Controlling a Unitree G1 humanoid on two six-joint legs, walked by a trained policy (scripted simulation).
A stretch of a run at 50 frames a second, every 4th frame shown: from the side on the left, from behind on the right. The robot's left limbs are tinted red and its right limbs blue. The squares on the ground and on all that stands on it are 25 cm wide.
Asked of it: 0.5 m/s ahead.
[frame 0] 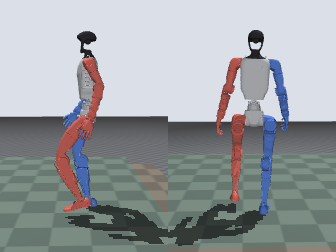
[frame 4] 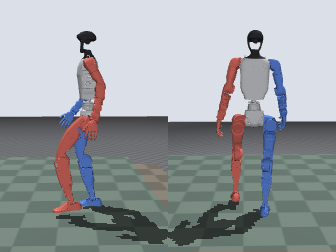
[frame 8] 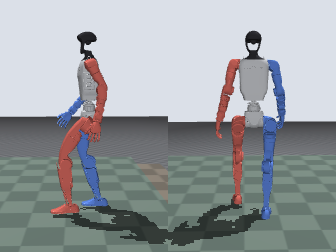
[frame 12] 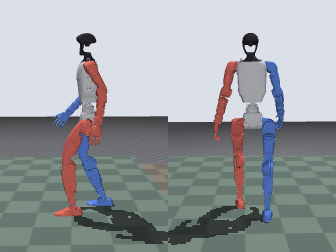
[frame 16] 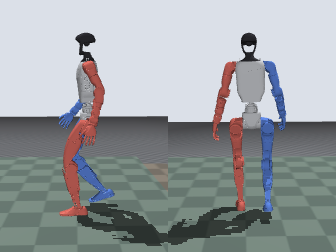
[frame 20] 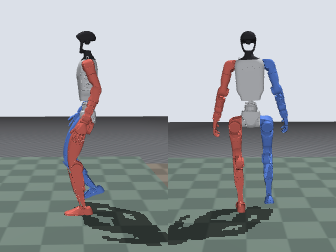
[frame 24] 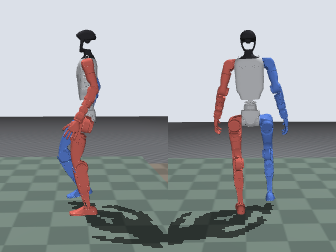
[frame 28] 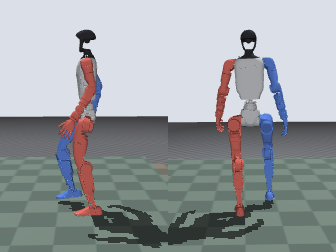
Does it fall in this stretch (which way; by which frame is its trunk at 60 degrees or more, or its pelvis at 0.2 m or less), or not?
no
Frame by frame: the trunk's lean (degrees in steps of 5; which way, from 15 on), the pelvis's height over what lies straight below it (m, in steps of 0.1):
0: 0, 0.8
4: 0, 0.8
8: 0, 0.8
12: 0, 0.8
16: 5, 0.8
20: 5, 0.8
24: 0, 0.8
28: 0, 0.8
